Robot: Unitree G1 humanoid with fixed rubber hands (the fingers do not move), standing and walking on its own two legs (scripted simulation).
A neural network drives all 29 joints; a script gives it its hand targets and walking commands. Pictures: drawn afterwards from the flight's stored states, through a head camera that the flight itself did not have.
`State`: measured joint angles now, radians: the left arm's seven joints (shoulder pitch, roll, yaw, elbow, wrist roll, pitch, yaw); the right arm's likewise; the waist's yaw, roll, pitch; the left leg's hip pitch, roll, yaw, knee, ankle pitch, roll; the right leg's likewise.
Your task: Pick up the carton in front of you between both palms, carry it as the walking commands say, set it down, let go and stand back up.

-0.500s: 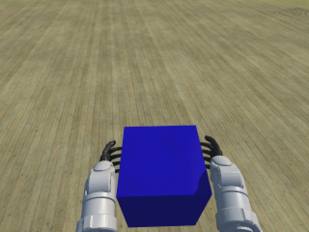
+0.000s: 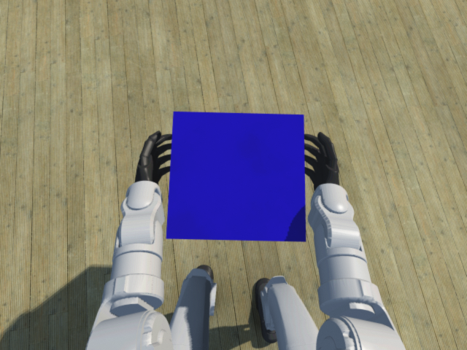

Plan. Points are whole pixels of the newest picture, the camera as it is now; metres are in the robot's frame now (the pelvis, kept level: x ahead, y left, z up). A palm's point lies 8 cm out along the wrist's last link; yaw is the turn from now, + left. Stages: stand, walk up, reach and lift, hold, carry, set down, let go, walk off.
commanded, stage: set down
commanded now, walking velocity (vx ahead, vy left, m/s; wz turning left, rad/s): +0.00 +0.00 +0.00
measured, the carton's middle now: (236, 183) +0.40 +0.02 -0.16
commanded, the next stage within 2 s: none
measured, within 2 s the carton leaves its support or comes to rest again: rests again in 1.74 s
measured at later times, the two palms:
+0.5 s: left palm (164, 176) +0.43 +0.18 -0.23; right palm (297, 176) +0.44 -0.12 -0.21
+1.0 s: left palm (171, 180) +0.46 +0.19 -0.38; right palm (278, 182) +0.46 -0.11 -0.38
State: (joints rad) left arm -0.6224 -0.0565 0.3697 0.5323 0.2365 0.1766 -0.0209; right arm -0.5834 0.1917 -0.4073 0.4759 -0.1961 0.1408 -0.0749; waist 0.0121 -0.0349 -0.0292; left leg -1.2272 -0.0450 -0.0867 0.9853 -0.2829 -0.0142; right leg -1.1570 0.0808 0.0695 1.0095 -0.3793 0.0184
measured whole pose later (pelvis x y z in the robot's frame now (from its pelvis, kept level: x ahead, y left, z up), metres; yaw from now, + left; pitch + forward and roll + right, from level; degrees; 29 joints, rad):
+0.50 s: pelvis -0.03 +0.01 -0.14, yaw -2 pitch +45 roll -3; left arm -0.90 0.01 0.40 0.67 0.24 0.27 0.03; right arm -0.89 0.10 -0.50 0.63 -0.20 0.23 -0.08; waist 0.01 -0.04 -0.19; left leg -1.89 -0.08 -0.09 1.53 -0.42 -0.02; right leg -1.80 0.13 0.07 1.56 -0.54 0.06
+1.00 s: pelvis -0.05 +0.00 -0.25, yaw -4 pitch +46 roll -4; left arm -1.20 0.18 0.36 0.83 0.15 0.24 0.02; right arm -1.16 0.01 -0.44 0.75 -0.12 0.20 -0.16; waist 0.05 -0.05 0.02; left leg -2.23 -0.10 -0.09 1.91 -0.47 -0.05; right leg -2.15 0.19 0.05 1.94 -0.60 0.08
